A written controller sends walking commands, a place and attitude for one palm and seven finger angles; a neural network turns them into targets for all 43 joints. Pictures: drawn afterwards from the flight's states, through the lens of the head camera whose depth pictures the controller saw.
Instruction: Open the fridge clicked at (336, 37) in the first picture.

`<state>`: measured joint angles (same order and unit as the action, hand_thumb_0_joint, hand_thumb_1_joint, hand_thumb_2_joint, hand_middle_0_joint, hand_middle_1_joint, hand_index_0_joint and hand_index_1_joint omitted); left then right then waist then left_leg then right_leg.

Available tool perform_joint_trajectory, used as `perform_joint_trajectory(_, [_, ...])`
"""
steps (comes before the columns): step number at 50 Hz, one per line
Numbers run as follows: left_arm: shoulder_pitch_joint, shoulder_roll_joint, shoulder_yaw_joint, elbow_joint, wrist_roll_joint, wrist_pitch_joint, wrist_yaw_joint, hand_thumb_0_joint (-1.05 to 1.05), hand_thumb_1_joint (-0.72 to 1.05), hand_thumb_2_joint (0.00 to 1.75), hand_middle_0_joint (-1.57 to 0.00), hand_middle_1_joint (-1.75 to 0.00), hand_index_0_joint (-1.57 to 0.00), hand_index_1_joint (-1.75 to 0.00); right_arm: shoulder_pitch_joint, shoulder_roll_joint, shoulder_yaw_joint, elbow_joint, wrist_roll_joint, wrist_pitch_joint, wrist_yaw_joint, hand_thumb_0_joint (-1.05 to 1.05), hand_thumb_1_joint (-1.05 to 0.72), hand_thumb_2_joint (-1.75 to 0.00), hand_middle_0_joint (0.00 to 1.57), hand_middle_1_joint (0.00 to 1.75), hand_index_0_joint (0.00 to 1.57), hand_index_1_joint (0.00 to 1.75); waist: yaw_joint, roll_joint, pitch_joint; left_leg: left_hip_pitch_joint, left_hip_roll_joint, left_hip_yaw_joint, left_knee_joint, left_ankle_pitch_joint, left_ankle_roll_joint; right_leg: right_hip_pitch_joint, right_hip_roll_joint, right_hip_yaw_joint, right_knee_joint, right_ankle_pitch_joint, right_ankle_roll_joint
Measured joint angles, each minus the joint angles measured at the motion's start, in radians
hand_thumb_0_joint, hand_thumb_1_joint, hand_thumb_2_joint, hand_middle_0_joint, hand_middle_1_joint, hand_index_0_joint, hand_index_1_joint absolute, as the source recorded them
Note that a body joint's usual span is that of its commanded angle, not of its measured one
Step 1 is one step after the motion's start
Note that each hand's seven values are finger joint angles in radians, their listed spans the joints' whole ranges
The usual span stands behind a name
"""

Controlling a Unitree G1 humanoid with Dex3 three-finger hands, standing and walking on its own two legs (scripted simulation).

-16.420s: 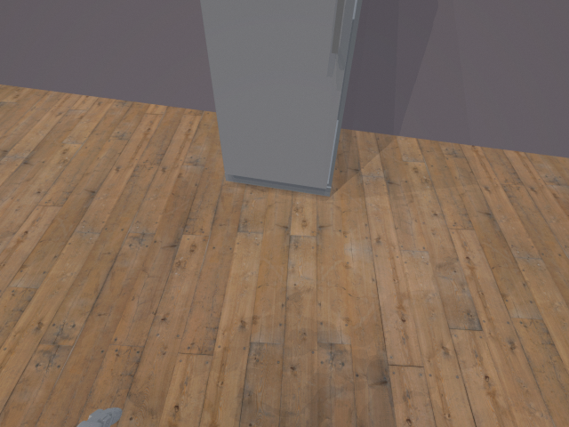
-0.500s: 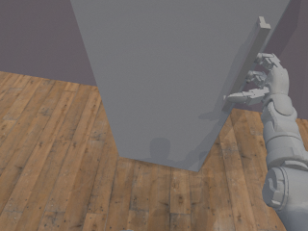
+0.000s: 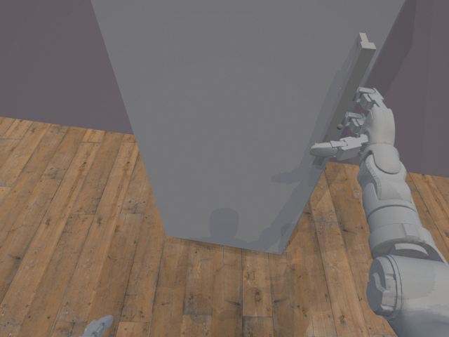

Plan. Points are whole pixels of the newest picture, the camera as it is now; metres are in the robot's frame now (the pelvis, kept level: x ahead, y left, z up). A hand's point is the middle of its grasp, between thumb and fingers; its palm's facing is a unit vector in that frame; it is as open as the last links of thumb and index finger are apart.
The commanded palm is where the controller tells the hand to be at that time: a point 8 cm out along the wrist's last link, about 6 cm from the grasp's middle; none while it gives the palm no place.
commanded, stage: slide the fingers in behind the handle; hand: right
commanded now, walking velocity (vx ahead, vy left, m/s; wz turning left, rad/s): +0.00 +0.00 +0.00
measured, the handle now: (336, 109) +0.53 -0.15 +0.14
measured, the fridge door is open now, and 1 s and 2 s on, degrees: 0 0 0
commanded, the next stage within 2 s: grip the handle and tug to test in 1.08 s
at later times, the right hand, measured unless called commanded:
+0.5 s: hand (328, 124) +0.47 -0.12 +0.14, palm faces +0.08 +1.00 -0.01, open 14.0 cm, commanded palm +0.44 -0.17 +0.14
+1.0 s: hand (325, 122) +0.48 -0.12 +0.14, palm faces +0.07 +1.00 -0.01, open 14.1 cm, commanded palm +0.45 -0.16 +0.14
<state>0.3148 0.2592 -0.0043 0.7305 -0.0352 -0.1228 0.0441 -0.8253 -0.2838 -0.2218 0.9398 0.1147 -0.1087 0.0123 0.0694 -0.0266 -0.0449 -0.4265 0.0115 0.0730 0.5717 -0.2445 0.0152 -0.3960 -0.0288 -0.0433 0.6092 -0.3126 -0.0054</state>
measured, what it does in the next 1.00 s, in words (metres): stands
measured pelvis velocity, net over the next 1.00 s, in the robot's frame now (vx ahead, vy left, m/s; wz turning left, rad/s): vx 0.00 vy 0.00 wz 0.01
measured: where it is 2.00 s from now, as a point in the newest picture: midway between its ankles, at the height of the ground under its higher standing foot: outside the picture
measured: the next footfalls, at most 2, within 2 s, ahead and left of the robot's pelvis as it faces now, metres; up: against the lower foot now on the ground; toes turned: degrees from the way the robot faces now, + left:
none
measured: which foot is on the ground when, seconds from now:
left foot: down 0.00-1.00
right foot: down 0.00-1.00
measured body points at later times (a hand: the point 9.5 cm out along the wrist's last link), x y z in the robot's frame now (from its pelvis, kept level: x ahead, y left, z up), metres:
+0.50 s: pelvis +0.00 +0.01 +0.00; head +0.04 +0.02 +0.45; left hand +0.05 +0.27 -0.12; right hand +0.46 -0.18 +0.15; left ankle +0.03 +0.11 -0.73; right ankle +0.00 -0.11 -0.73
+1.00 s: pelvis +0.00 +0.00 +0.00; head +0.04 +0.01 +0.45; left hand +0.05 +0.26 -0.12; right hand +0.47 -0.17 +0.15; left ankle +0.03 +0.11 -0.73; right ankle +0.00 -0.11 -0.73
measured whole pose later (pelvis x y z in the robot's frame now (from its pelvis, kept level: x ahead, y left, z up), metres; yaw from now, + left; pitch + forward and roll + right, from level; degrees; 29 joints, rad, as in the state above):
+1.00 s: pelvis +0.00 +0.00 +0.00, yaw +1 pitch +7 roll +0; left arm 0.34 0.25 0.00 0.75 -0.02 -0.13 0.03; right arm -0.86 -0.25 -0.22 1.00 0.10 -0.16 -0.04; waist 0.09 -0.03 -0.06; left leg -0.46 0.01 0.06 0.58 -0.25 0.01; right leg -0.42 -0.03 -0.06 0.61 -0.32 -0.01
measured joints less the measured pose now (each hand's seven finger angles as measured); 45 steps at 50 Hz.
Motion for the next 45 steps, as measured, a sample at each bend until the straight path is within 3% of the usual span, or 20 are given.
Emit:
perform_joint_trajectory(8, [-0.006, -0.004, -0.004, 0.004, 0.009, -0.007, -0.004, 0.01, 0.90, 0.89, -0.20, -0.30, -0.20, -0.30, -0.045, 0.018, -0.006, 0.046, -0.008, -0.026, -0.010, -0.01, 0.50, -0.30, 0.29, 1.20, 0.30, 1.20, 0.012, 0.006, 0.001, -0.025, 0.000, -0.003, 0.010, 0.000, 0.004, -0.018, 0.000, -0.003, -0.001, 0.005, 0.003])
perform_joint_trajectory(16, [0.028, -0.004, 0.001, 0.002, 0.013, 0.007, -0.012, 0.01, 0.90, 0.89, -0.20, -0.30, -0.20, -0.30, 0.012, 0.010, -0.048, 0.021, -0.024, -0.037, -0.023, -0.01, 0.50, -0.30, 0.30, 1.20, 0.30, 1.20, 0.022, -0.004, -0.016, -0.018, -0.011, -0.021, 0.008, -0.003, 0.007, 0.001, -0.010, -0.021, -0.012, 0.000, 0.007])
perform_joint_trajectory(29, [0.028, 0.005, 0.009, 0.020, 0.009, -0.001, -0.005, 0.01, 0.90, 0.89, -0.20, -0.30, -0.20, -0.30, -0.028, 0.011, -0.016, 0.035, -0.006, -0.044, -0.028, -0.01, 0.50, -0.30, 0.30, 1.20, 0.30, 1.20, 0.022, 0.000, 0.004, -0.024, -0.011, -0.008, 0.002, 0.007, 0.009, -0.016, -0.010, -0.007, -0.005, 0.007, 0.008])
perform_joint_trajectory(45, [0.024, -0.007, 0.002, 0.014, 0.017, -0.008, -0.017, 0.01, 0.90, 0.89, -0.20, -0.30, -0.20, -0.30, -0.047, 0.023, -0.005, 0.069, -0.018, -0.054, -0.051, -0.01, 0.50, -0.30, 0.30, 1.20, 0.29, 1.20, 0.021, 0.004, -0.007, -0.035, -0.003, -0.013, 0.012, 0.002, 0.002, -0.025, -0.002, -0.011, 0.004, 0.001, 0.001])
